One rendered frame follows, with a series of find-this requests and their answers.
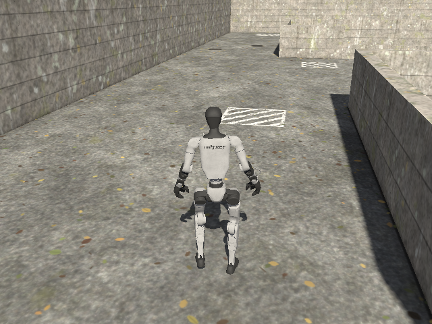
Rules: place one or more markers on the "left robot hand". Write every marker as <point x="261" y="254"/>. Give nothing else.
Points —
<point x="182" y="189"/>

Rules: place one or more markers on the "robot left upper arm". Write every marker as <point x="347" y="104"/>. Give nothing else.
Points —
<point x="193" y="143"/>

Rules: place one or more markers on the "robot right upper arm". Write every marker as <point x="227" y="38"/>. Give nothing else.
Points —
<point x="240" y="152"/>

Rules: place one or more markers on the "left robot forearm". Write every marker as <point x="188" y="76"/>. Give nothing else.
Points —
<point x="181" y="177"/>

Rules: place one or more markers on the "left robot shin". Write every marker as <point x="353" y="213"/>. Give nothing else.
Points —
<point x="200" y="235"/>

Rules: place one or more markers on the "robot right thigh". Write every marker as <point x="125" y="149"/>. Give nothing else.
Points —
<point x="233" y="202"/>

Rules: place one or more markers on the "right robot forearm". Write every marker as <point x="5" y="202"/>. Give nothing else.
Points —
<point x="251" y="174"/>

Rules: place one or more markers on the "right robot hand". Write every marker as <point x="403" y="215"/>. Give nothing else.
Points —
<point x="252" y="186"/>

